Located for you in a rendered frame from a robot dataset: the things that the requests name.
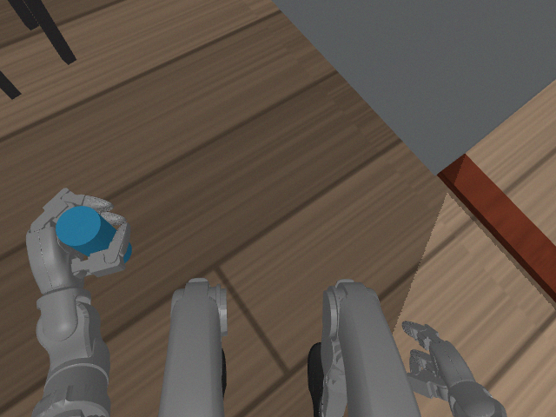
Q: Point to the left robot arm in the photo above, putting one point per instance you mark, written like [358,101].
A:
[78,378]

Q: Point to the can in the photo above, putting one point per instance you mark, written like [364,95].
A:
[83,229]

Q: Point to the left robot hand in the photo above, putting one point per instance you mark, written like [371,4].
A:
[56,265]

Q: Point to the right robot arm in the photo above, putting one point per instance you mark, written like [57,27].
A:
[471,399]

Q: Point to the right robot hand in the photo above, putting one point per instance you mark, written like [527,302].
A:
[442,368]

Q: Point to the right robot foot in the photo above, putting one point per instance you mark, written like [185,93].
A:
[315,377]

